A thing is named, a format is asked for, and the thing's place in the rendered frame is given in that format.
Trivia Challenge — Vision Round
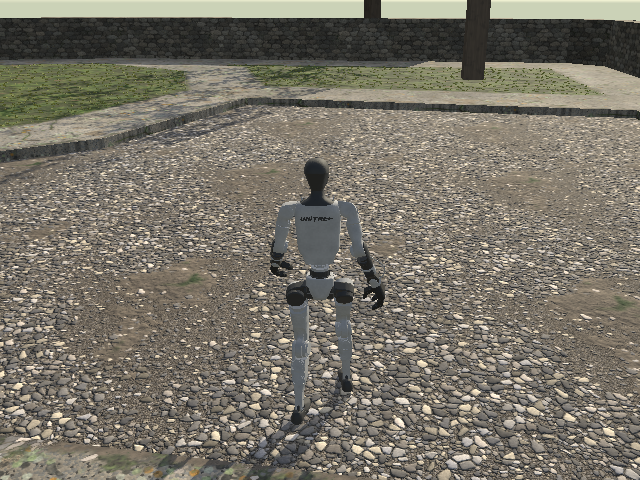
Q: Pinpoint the robot left foot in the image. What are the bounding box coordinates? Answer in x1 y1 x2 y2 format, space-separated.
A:
291 397 311 425

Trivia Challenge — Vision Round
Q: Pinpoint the left robot upper arm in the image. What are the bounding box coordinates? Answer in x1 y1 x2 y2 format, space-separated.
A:
273 201 298 254

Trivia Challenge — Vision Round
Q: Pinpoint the right robot upper arm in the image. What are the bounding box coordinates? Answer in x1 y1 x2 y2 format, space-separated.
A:
338 201 366 258

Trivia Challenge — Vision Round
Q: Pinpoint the left robot forearm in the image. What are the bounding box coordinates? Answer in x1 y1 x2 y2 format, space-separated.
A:
270 239 284 267

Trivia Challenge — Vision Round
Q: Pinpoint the robot right shin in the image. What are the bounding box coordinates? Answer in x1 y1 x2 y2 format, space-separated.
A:
337 320 352 379

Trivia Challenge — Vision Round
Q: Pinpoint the robot right hand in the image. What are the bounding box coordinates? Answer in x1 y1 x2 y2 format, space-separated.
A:
363 281 385 310

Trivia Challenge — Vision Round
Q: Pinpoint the right robot forearm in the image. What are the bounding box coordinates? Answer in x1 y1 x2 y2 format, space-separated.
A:
357 242 381 288

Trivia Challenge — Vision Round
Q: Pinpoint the robot left hand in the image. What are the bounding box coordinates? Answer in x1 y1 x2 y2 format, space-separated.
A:
270 261 293 277

